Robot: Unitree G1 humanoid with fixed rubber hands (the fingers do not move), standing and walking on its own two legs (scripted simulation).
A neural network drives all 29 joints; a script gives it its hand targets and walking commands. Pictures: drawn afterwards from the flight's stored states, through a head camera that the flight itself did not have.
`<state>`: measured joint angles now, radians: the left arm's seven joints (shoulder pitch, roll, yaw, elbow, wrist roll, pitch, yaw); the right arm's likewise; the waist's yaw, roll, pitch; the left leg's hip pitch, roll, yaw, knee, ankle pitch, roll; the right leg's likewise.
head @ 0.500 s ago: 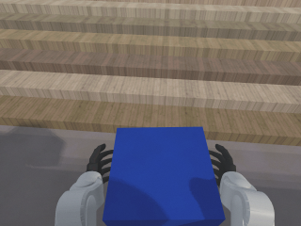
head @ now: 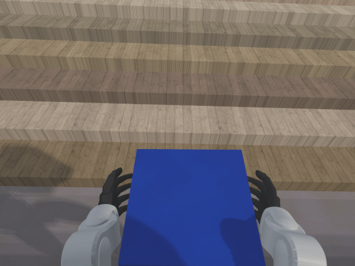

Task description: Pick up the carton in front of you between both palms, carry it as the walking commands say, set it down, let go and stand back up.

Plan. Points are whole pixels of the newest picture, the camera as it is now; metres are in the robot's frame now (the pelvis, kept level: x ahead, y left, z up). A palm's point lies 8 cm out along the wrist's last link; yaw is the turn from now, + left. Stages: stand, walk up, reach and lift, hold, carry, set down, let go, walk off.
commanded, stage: carry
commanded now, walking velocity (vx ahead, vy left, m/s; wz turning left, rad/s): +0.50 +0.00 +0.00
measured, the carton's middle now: (188, 220) +0.23 -0.01 +0.01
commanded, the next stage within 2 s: none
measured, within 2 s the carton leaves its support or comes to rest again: neither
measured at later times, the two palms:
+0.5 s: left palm (138, 80) +0.60 +0.12 +0.12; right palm (235, 79) +0.63 -0.18 +0.11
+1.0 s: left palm (142, 39) +1.01 +0.15 +0.08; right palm (211, 39) +1.00 -0.16 +0.09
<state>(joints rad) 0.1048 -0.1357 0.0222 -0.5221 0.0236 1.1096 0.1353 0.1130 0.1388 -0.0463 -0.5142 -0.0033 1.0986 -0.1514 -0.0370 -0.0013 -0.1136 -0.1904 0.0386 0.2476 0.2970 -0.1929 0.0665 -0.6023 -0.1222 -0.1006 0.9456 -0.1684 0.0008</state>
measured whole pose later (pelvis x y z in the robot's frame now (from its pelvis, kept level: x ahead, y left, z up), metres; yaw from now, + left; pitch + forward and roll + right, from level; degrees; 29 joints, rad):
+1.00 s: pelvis +0.65 +0.00 -0.02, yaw +2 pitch +6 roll -1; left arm -0.50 -0.15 0.32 -0.28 0.00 1.05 0.23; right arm -0.50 0.17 -0.28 -0.26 0.03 1.04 -0.21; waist -0.09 -0.02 0.10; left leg -0.32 -0.01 0.14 0.51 -0.31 0.09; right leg -0.95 -0.03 -0.05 1.75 -0.48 -0.09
